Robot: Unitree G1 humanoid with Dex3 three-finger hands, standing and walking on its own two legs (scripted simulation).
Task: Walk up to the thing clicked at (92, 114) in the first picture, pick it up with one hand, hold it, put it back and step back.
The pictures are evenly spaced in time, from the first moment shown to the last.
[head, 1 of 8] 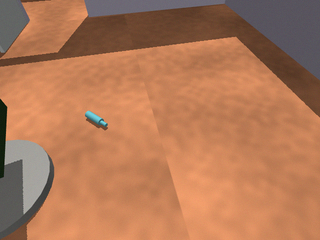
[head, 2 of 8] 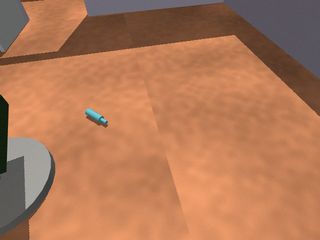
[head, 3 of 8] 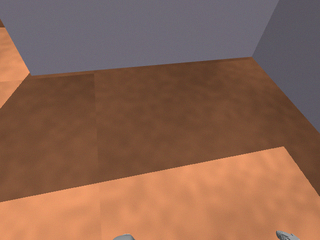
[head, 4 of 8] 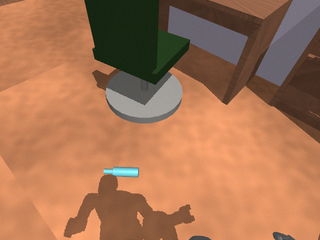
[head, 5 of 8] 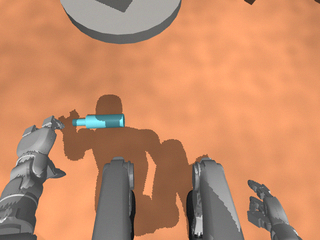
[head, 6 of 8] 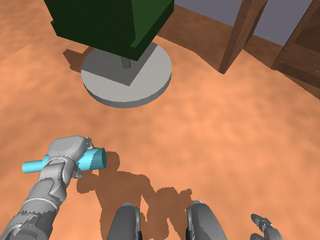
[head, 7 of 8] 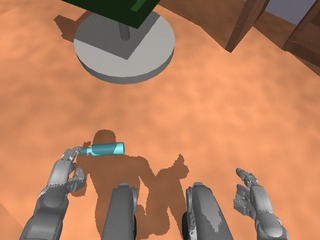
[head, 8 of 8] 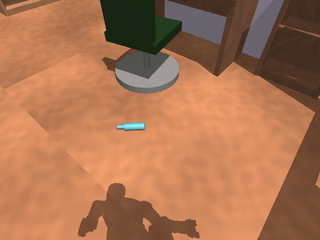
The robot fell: no
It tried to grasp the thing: yes
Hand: left
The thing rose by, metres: 0.69
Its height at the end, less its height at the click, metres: +0.00
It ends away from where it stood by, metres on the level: 0.01
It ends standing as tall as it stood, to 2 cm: yes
